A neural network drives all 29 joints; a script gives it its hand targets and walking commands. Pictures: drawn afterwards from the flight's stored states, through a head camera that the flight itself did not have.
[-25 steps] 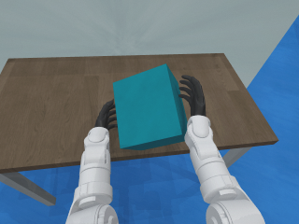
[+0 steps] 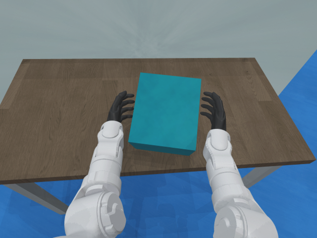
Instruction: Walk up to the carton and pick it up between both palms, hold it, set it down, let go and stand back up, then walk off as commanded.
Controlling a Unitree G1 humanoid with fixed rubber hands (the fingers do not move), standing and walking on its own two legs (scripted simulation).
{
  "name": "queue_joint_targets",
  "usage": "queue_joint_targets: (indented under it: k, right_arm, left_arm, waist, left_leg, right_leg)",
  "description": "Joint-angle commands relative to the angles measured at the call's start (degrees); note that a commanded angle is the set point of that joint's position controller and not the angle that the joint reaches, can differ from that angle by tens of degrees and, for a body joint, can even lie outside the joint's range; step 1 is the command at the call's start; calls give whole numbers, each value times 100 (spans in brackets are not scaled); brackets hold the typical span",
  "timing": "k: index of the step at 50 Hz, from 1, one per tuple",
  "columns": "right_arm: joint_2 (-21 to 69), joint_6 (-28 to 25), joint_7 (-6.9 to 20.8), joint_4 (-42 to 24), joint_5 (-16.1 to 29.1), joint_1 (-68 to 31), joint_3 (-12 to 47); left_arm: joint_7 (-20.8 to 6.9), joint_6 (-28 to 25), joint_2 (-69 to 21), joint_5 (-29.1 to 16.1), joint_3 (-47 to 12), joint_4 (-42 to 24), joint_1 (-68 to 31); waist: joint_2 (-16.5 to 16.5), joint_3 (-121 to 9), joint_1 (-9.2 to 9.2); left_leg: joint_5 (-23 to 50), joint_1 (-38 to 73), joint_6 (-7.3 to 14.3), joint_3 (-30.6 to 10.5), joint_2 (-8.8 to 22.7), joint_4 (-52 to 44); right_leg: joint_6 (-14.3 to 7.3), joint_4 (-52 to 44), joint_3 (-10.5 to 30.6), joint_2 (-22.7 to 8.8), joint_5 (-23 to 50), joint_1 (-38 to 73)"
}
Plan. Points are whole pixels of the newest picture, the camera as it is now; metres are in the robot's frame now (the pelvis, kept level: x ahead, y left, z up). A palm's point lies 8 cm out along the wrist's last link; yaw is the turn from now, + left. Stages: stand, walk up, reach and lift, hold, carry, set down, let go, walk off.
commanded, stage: set down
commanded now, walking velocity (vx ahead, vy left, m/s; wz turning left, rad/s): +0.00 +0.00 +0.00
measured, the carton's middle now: (166, 116) +0.44 -0.01 +0.00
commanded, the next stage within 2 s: none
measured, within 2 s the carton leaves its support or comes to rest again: rests again in 1.34 s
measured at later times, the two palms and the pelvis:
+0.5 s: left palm (119, 112) +0.43 +0.12 +0.03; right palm (214, 123) +0.39 -0.14 +0.03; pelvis +0.04 -0.02 +0.00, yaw -1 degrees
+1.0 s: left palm (112, 123) +0.40 +0.14 +0.02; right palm (208, 132) +0.37 -0.12 +0.02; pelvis -0.01 +0.01 +0.00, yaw -1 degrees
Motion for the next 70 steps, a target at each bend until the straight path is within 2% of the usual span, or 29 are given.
queue_joint_targets:
  k: [1,5,7,8,10,13,16,18,20,21,23,26,30,32,33,35,37,38,40,41,43,48,49,50,53,54,57,63,70]
  right_arm:
    - [2625,-860,913,936,-530,-2816,1544]
    - [2699,-799,756,1204,-448,-2463,1489]
    - [2650,-919,646,1342,-478,-2264,1384]
    - [2809,-834,594,1496,-585,-2356,1468]
    - [2847,-1063,604,1298,-488,-2743,1840]
    - [3096,-1117,564,1325,-473,-2826,2061]
    - [3331,-1096,524,1052,-540,-2702,2195]
    - [3368,-1184,498,842,-485,-2606,2445]
    - [3520,-1395,430,856,-443,-2533,2529]
    - [3506,-1409,448,760,-508,-2741,2650]
    - [3588,-1394,415,1011,-567,-2578,2688]
    - [3230,-1505,374,1387,-498,-2464,2491]
    - [3237,-1438,259,1662,-314,-2175,2112]
    - [3035,-1370,373,1947,-361,-2122,1864]
    - [2926,-1321,349,1896,-431,-2070,1762]
    - [2762,-1375,419,2000,-459,-2149,1514]
    - [2622,-1363,501,2178,-427,-2111,1416]
    - [2633,-1416,528,1801,-337,-2264,1515]
    - [2382,-1556,621,1619,-477,-2599,1248]
    - [2314,-1538,658,1594,-673,-2630,962]
    - [2196,-1495,753,1197,-800,-3020,940]
    - [2545,-1181,720,1493,-1264,-2748,600]
    - [2541,-1110,726,1639,-1197,-2663,574]
    - [2452,-1097,737,1459,-1373,-2858,276]
    - [2529,-1057,789,1518,-1464,-2903,240]
    - [2561,-1095,770,1526,-1446,-2979,165]
    - [2752,-1029,776,1501,-1365,-2924,243]
    - [3046,-1122,659,1475,-1586,-2926,91]
    - [3045,-1324,667,1503,-1525,-2644,361]
  left_arm:
    - [-298,-915,-2924,-63,-2108,-499,-3471]
    - [-467,-726,-3013,-56,-1929,5,-2755]
    - [-574,-739,-2985,-173,-2112,-152,-2436]
    - [-698,-682,-2676,-110,-1749,150,-2501]
    - [-651,-729,-3109,-269,-2066,-84,-2606]
    - [-743,-974,-2786,-118,-1768,142,-2859]
    - [-871,-1158,-2561,102,-1349,352,-2611]
    - [-924,-1309,-2556,24,-1344,446,-2524]
    - [-924,-1524,-2595,32,-1538,450,-2435]
    - [-921,-1527,-2489,147,-1241,584,-2516]
    - [-960,-1493,-2488,145,-1148,768,-2405]
    - [-937,-1367,-2534,180,-1309,644,-2454]
    - [-907,-1215,-2587,117,-1682,567,-2525]
    - [-808,-1238,-2592,387,-1506,472,-2623]
    - [-825,-1170,-2478,516,-1263,642,-2386]
    - [-725,-1144,-2718,473,-1424,502,-2412]
    - [-744,-979,-2709,644,-1196,870,-2033]
    - [-770,-990,-2618,609,-1059,899,-2012]
    - [-663,-1025,-2877,504,-1199,883,-2052]
    - [-551,-1097,-2840,458,-1324,767,-2266]
    - [-453,-1239,-2731,442,-1197,871,-2499]
    - [-547,-1454,-2364,498,-740,1116,-2680]
    - [-595,-1397,-2363,500,-643,1245,-2610]
    - [-601,-1461,-2368,428,-691,1213,-2890]
    - [-514,-1590,-2383,507,-730,1003,-3026]
    - [-510,-1591,-2406,486,-815,1067,-3136]
    - [-539,-1568,-2110,517,-430,1443,-3036]
    - [-709,-1591,-2164,690,-302,1482,-2981]
    - [-728,-1702,-2153,800,-245,1575,-2663]
  waist:
    - [1644,-4240,-72]
    - [1464,-3557,-104]
    - [1489,-3330,-314]
    - [1116,-2928,-94]
    - [1135,-3454,-1]
    - [582,-3422,58]
    - [-174,-3450,94]
    - [-220,-3608,284]
    - [-91,-3635,112]
    - [-154,-3651,497]
    - [-211,-3090,460]
    - [410,-2693,278]
    - [629,-2957,-226]
    - [1026,-3233,-120]
    - [919,-3172,-9]
    - [1175,-2979,-108]
    - [1168,-2532,138]
    - [1147,-2662,410]
    - [1329,-2839,383]
    - [1373,-3072,213]
    - [1186,-3381,271]
    - [398,-2999,66]
    - [409,-2868,97]
    - [387,-3021,-95]
    - [740,-3399,-6]
    - [794,-3564,-111]
    - [648,-3355,141]
    - [503,-3135,-129]
    - [359,-3247,-12]
  left_leg:
    - [5096,1860,-799,-148,322,1127]
    - [4735,1816,-697,-88,195,1101]
    - [4625,1316,-654,-200,177,1353]
    - [4403,928,-468,-99,62,1215]
    - [5152,1233,-577,-247,186,1429]
    - [4187,717,-427,-185,42,1071]
    - [2183,-361,-209,-29,-27,304]
    - [2144,-523,-146,51,-65,329]
    - [2453,-643,-175,-66,-114,437]
    - [2079,-877,-155,40,-81,323]
    - [1906,-1041,-76,-32,-94,252]
    - [2439,-603,-169,-127,-66,428]
    - [2497,60,-300,-13,-56,578]
    - [2616,216,-402,-76,21,483]
    - [2369,172,-351,11,-9,441]
    - [2964,654,-557,-28,73,577]
    - [3510,631,-582,-20,112,623]
    - [3674,595,-506,44,90,734]
    - [4210,1049,-674,-72,231,814]
    - [4226,1244,-752,-121,312,767]
    - [3451,1168,-642,-170,355,624]
    - [2343,306,-363,22,140,401]
    - [2357,137,-356,30,159,408]
    - [2021,257,-371,-25,206,278]
    - [1817,234,-397,-59,208,270]
    - [2090,225,-452,-12,151,385]
    - [1616,-284,-289,80,44,362]
    - [1215,-1113,-199,24,-61,344]
    - [1942,-771,-226,-44,9,441]
  right_leg:
    - [-207,358,-322,374,1891,-285]
    - [-111,262,-247,394,2123,102]
    - [-87,524,-269,411,2522,200]
    - [61,566,-155,311,2707,440]
    - [103,777,-285,418,3047,-5]
    - [104,783,-128,261,3792,947]
    - [167,820,-43,86,3878,2360]
    - [210,842,84,42,4236,2372]
    - [277,967,137,-12,5145,2401]
    - [323,1035,180,-138,5339,2530]
    - [417,1132,204,-218,5708,2631]
    - [264,1046,80,-112,5217,1957]
    - [116,669,-22,103,4294,1320]
    - [29,485,-113,157,3174,1011]
    - [-40,379,-90,144,2944,1058]
    - [-68,249,-201,294,2465,546]
    - [-94,196,-196,316,2338,320]
    - [-125,254,-146,332,2440,416]
    - [-238,198,-377,484,1927,-224]
    - [-259,114,-441,563,1443,-515]
    - [-352,18,-456,536,1018,-568]
    - [-124,167,-249,336,1412,312]
    - [-89,189,-203,298,1540,414]
    - [-96,129,-255,329,1165,368]
    - [-137,148,-251,279,982,191]
    - [-119,127,-220,269,1231,121]
    - [-30,198,-26,152,1352,489]
    - [191,658,76,27,2289,1135]
    - [209,690,-31,94,2871,1104]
